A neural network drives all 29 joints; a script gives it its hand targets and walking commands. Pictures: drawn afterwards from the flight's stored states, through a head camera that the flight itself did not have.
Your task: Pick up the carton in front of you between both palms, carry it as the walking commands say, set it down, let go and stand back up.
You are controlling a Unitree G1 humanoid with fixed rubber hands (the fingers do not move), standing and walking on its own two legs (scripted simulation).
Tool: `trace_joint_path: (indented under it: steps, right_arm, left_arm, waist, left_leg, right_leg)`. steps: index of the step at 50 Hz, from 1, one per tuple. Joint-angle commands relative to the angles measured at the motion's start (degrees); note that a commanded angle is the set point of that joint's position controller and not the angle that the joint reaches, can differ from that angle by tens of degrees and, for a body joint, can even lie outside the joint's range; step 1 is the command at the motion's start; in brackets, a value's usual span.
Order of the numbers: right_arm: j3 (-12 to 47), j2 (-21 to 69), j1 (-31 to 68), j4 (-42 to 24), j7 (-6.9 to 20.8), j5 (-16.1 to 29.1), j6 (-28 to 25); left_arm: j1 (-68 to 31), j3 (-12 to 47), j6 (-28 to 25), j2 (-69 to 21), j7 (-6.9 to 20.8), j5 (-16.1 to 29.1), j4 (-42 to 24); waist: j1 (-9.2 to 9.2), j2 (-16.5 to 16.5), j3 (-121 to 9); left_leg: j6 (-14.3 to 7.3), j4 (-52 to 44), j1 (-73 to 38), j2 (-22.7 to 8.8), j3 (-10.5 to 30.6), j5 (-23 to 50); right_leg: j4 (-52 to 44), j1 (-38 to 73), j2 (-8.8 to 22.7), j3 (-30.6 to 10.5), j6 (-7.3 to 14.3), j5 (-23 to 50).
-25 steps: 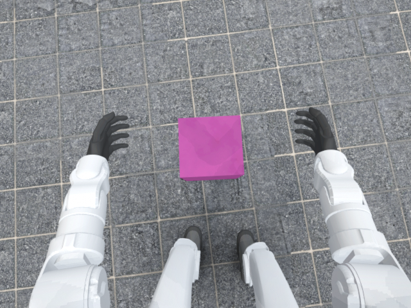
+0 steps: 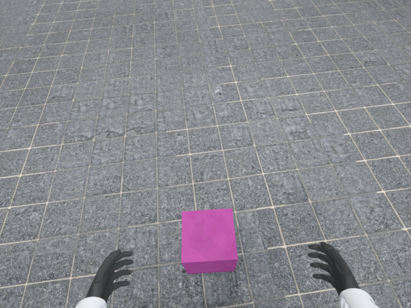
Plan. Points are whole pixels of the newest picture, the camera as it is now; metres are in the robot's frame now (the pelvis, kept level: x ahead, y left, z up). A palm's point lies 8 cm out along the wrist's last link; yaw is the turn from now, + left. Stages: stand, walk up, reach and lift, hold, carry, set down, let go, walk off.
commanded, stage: let go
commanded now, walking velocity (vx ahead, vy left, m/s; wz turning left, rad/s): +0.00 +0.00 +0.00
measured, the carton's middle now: (209, 242) +0.43 +0.04 -0.65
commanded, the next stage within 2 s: stand in 0.50 s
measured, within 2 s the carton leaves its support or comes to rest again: neither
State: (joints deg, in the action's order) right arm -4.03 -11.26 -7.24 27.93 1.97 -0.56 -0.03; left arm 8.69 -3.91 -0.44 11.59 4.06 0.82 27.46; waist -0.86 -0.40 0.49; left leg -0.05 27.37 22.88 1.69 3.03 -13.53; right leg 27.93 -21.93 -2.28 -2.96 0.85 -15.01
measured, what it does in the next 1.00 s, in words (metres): stands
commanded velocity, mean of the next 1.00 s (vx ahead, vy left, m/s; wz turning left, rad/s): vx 0.00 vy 0.00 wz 0.00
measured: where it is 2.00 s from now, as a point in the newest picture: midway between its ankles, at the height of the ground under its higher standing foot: outside the picture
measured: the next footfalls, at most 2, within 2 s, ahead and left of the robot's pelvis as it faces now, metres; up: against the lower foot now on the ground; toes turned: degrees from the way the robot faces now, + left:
none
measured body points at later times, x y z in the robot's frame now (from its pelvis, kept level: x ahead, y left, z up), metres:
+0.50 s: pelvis +0.00 +0.00 +0.00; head +0.01 +0.00 +0.45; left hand +0.18 +0.24 -0.07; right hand +0.18 -0.23 -0.07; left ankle -0.01 +0.12 -0.74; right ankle -0.02 -0.11 -0.74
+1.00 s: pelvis +0.02 +0.01 +0.00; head +0.03 +0.02 +0.45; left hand +0.16 +0.30 -0.10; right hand +0.16 -0.28 -0.09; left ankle -0.01 +0.12 -0.74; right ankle -0.02 -0.11 -0.74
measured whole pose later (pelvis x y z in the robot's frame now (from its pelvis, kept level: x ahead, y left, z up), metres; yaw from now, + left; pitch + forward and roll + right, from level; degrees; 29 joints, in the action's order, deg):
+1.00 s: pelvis +0.02 +0.01 +0.00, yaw +0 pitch +0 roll +0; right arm -2.0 -19.3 -9.0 44.7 -1.3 -2.0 0.0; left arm 10.7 -1.8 0.6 19.7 -1.1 -1.7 42.4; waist 0.0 1.1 0.3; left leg -1.3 27.5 9.8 2.3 2.3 -17.2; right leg 26.7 -8.3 -1.6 -3.7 0.1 -17.9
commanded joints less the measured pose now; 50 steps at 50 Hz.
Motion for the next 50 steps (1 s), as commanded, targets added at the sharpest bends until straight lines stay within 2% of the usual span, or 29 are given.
trace_joint_path:
  steps: [1, 7, 11, 23, 24, 25, 26, 27, 29, 30, 34, 37, 50]
  right_arm:
    - [-0.2, -4.8, -1.5, -6.7, 0.5, 0.6, 0.0]
    - [0.7, -5.3, -2.6, -8.5, 1.5, 0.8, 3.6]
    - [0.6, -5.5, -2.1, -9.0, 1.9, 0.5, 6.0]
    - [-0.1, -6.0, -2.7, -9.5, 2.1, -0.6, 7.8]
    - [-0.9, -6.0, -6.4, -6.1, 0.9, 0.6, 6.0]
    - [-0.1, -6.1, -5.4, -7.1, 0.4, 0.8, 5.6]
    - [-1.1, -12.9, -1.8, 0.5, -1.8, -1.6, 3.9]
    - [-1.5, -13.5, -2.6, 0.8, -2.6, -1.7, 2.9]
    - [-0.8, -12.6, -1.7, 2.7, -2.8, -2.1, 1.9]
    - [-0.7, -12.3, -1.2, 3.6, -2.9, -1.9, 1.5]
    - [-0.5, -13.6, -0.3, 6.6, -2.7, -1.6, 0.4]
    - [-0.5, -14.5, -0.5, 8.5, -2.9, -1.7, 0.0]
    - [-0.1, -17.4, -0.2, 14.1, -3.6, -1.3, -0.8]
  left_arm:
    - [0.9, -0.6, 0.2, 5.9, 0.1, 0.0, -6.7]
    - [1.4, -0.3, 4.2, 6.6, 0.6, -0.9, -8.2]
    - [1.1, -0.6, 6.6, 6.7, 0.7, -1.5, -8.4]
    - [1.6, -0.5, 8.2, 6.0, 0.3, -2.1, -9.2]
    - [-0.1, -0.4, 11.3, 7.8, -1.1, -3.0, -12.2]
    - [1.0, 0.3, 12.0, 7.3, -1.8, -2.4, -11.3]
    - [0.5, -1.7, 7.6, 13.6, -4.4, -2.3, -3.0]
    - [1.6, -1.7, 5.6, 13.8, -5.0, -2.7, -2.2]
    - [0.7, -1.1, 3.6, 12.6, -4.9, -3.1, -0.6]
    - [0.5, -1.0, 3.0, 12.1, -4.8, -3.0, 0.3]
    - [0.5, -0.8, 1.7, 13.0, -4.5, -2.8, 3.5]
    - [0.6, -0.7, 1.2, 14.0, -4.8, -2.7, 5.5]
    - [0.7, 0.1, 0.1, 16.5, -5.5, -2.5, 12.1]
  waist:
    - [0.59, 1.6, -8.9]
    - [0.87, 2.1, 1.2]
    - [0.71, 1.6, 4.3]
    - [0.88, 0.7, 2.5]
    - [1.56, -0.7, -0.7]
    - [1.50, 0.7, -0.2]
    - [-0.56, 4.6, 1.0]
    - [0.16, 3.7, 0.3]
    - [0.47, 1.3, 0.3]
    - [0.45, 0.6, 0.1]
    - [0.36, 0.4, -3.4]
    - [0.59, -0.4, -4.3]
    - [0.92, -0.1, -3.9]
  left_leg:
    - [0.8, -4.0, -13.7, 0.6, -2.1, 11.5]
    - [0.8, -5.2, -18.2, 1.2, -3.1, 4.9]
    - [0.7, -4.8, -19.7, 1.2, -3.2, 3.8]
    - [0.5, -4.8, -21.0, 0.6, -2.0, 10.3]
    - [1.2, -3.1, -20.4, 2.1, -2.4, 9.7]
    - [1.0, -2.8, -19.6, 1.8, -2.0, 9.9]
    - [1.3, -2.1, -12.2, -3.3, 0.2, 9.1]
    - [0.9, -1.8, -12.5, -3.5, 0.9, 7.3]
    - [0.7, -2.6, -11.2, -3.8, 1.8, 3.0]
    - [0.5, -2.8, -10.8, -4.0, 2.3, 2.6]
    - [0.1, -1.8, -12.0, -4.8, 2.8, 10.0]
    - [0.0, -1.6, -13.2, -5.2, 3.2, 13.9]
    - [-0.5, -2.7, -16.0, -6.1, 4.2, 19.8]
  right_leg:
    - [-6.0, 10.6, 0.8, 0.9, -2.0, 12.8]
    - [-9.2, 9.9, 1.8, 1.0, -1.4, 4.3]
    - [-9.4, 10.1, 2.1, 1.0, -1.2, 2.6]
    - [-6.6, 16.3, 0.6, 1.5, -1.7, 12.2]
    - [-4.7, 18.5, 0.6, 1.2, -1.4, 16.4]
    - [-4.2, 17.9, 0.6, 1.2, -1.6, 17.5]
    - [-3.9, 10.5, 3.3, -0.1, -2.2, 8.9]
    - [-4.2, 10.7, 3.7, -1.4, -2.0, 5.4]
    - [-4.8, 9.4, 4.2, -2.9, -1.5, 0.0]
    - [-4.5, 9.4, 4.1, -3.0, -1.3, 0.3]
    - [-3.0, 11.7, 4.7, -3.1, -1.1, 8.7]
    - [-2.6, 12.2, 4.9, -3.3, -0.9, 11.9]
    - [-3.5, 13.9, 6.0, -4.0, -0.6, 16.3]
